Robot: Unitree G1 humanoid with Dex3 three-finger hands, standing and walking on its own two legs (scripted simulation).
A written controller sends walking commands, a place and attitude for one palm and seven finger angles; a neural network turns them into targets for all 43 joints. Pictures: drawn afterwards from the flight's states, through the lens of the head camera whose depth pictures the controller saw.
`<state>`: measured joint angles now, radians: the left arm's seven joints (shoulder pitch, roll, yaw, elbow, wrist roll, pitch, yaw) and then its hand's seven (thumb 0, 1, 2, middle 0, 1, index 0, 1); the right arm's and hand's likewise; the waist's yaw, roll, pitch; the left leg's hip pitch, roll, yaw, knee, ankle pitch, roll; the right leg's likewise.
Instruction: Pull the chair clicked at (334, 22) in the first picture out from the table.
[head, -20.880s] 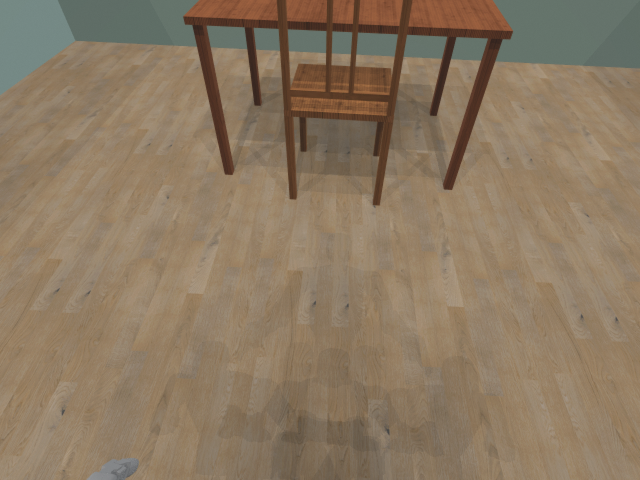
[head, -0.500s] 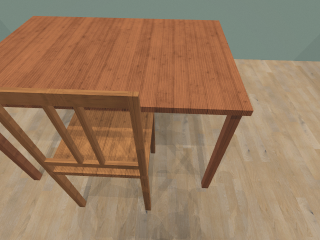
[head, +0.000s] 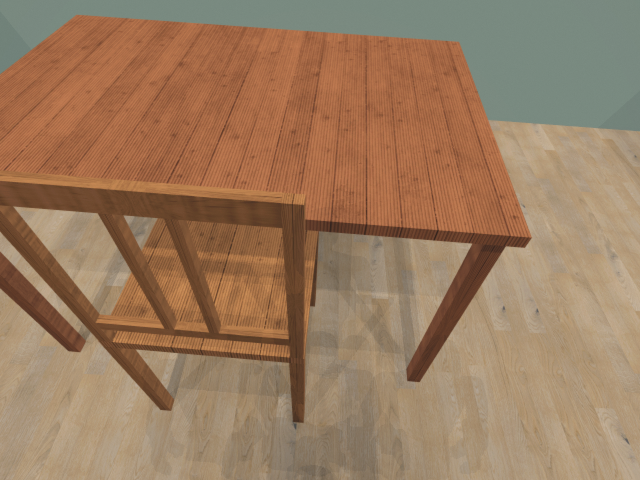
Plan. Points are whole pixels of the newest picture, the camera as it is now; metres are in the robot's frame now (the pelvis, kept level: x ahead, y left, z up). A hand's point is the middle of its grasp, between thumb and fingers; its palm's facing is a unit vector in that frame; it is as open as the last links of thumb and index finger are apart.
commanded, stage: look again from close up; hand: left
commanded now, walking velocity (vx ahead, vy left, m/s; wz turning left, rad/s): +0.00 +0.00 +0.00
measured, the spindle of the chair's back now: (145, 278) +0.40 +0.32 -0.06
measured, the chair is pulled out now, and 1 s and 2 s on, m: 0.00 0.00 0.00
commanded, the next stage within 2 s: raise the hand toward the chair's back in 0.38 s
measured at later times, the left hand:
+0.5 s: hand out of the picture +0.01 +0.18 -0.18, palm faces -0.01 -0.98 -0.21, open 7.4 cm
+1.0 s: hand out of the picture +0.11 +0.18 -0.07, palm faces +0.15 -0.99 -0.06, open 10.1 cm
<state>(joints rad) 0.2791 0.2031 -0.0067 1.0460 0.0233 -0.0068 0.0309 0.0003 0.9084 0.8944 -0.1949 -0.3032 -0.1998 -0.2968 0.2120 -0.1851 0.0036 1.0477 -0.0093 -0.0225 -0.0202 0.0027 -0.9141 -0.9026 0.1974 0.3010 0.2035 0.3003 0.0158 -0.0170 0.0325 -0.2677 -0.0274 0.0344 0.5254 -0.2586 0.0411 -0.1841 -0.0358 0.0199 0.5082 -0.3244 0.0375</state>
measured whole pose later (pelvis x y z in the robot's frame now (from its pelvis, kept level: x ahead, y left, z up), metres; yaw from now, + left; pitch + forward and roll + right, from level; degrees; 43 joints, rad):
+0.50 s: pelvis +0.00 -0.01 +0.00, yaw +0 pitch -1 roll +0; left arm 0.27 0.20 -0.01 1.07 0.03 -0.01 0.03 0.00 0.91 0.89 -0.20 -0.30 -0.20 -0.30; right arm 0.20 -0.18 0.01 1.10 0.00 -0.01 -0.02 0.00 -0.91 -0.90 0.20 0.30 0.20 0.30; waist 0.01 -0.02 0.04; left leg -0.24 -0.01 0.03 0.51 -0.25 0.03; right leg -0.15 -0.02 0.02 0.47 -0.31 0.03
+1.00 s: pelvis -0.06 -0.05 -0.11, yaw +1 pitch +13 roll -2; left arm 0.50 0.22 0.25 0.10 -0.30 -0.58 -0.33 0.01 0.49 0.72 -0.16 -0.24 -0.16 -0.23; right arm 0.17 -0.28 -0.07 0.54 0.01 -0.27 -0.07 0.01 -0.91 -0.90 0.20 0.30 0.20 0.30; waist 0.05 -0.02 -0.13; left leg -1.00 0.04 -0.07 1.25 -0.48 -0.03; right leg -0.89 0.02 -0.10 1.25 -0.59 -0.06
